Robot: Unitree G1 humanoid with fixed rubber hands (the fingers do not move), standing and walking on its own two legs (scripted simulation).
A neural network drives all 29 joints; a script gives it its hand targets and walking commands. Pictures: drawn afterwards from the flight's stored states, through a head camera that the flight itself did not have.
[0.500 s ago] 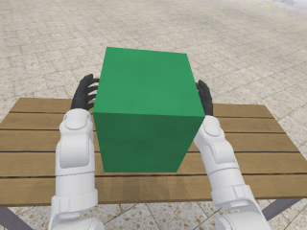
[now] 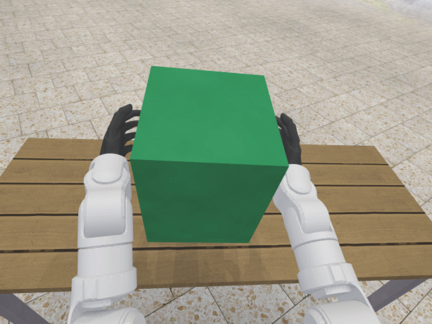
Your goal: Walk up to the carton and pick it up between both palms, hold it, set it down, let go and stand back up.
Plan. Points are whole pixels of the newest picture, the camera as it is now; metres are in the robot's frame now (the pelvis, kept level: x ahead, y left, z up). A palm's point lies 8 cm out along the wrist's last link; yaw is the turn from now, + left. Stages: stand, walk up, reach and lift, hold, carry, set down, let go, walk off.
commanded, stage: hold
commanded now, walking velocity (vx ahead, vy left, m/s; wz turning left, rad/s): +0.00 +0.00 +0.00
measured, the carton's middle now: (203, 161) +0.38 -0.01 +0.13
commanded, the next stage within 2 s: none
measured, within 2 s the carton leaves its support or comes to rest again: neither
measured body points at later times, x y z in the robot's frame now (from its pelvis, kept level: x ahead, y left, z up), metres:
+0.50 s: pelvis +0.00 +0.00 +0.00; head -0.01 +0.02 +0.45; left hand +0.37 +0.13 +0.18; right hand +0.36 -0.16 +0.16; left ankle -0.02 +0.14 -0.75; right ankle +0.06 -0.14 -0.75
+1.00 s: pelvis +0.00 +0.00 +0.00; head -0.02 +0.03 +0.45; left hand +0.36 +0.15 +0.18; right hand +0.36 -0.14 +0.17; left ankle -0.02 +0.14 -0.75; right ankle +0.06 -0.14 -0.75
